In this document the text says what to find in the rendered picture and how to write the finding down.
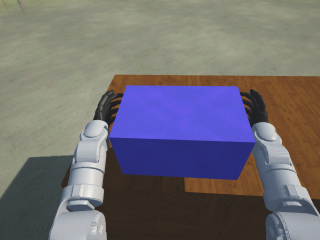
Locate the robot right forearm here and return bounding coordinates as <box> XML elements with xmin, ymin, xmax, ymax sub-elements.
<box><xmin>251</xmin><ymin>122</ymin><xmax>320</xmax><ymax>218</ymax></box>

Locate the carton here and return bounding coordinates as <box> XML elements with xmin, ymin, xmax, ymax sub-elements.
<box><xmin>109</xmin><ymin>85</ymin><xmax>256</xmax><ymax>180</ymax></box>

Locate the left robot hand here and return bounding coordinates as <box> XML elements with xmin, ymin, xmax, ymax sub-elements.
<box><xmin>93</xmin><ymin>89</ymin><xmax>124</xmax><ymax>128</ymax></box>

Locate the robot left upper arm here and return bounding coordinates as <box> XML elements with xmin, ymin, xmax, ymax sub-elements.
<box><xmin>49</xmin><ymin>210</ymin><xmax>107</xmax><ymax>240</ymax></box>

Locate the right robot hand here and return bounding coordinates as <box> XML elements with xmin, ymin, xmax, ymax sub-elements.
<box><xmin>240</xmin><ymin>89</ymin><xmax>269</xmax><ymax>128</ymax></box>

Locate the pedestal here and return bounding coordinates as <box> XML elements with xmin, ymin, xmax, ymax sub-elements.
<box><xmin>61</xmin><ymin>74</ymin><xmax>320</xmax><ymax>240</ymax></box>

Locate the robot right upper arm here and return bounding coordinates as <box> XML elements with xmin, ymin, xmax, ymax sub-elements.
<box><xmin>265</xmin><ymin>211</ymin><xmax>320</xmax><ymax>240</ymax></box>

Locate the robot left forearm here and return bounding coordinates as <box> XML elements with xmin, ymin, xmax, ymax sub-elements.
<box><xmin>48</xmin><ymin>120</ymin><xmax>110</xmax><ymax>240</ymax></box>

